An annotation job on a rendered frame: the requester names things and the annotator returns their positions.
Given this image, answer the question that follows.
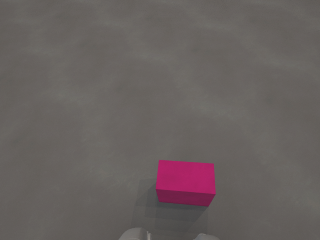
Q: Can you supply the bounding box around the robot left thigh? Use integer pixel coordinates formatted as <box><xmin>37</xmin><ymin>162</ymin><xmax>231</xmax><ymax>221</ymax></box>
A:
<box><xmin>119</xmin><ymin>227</ymin><xmax>152</xmax><ymax>240</ymax></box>

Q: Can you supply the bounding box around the carton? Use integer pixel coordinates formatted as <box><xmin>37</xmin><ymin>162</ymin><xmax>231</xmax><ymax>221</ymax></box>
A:
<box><xmin>156</xmin><ymin>160</ymin><xmax>216</xmax><ymax>207</ymax></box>

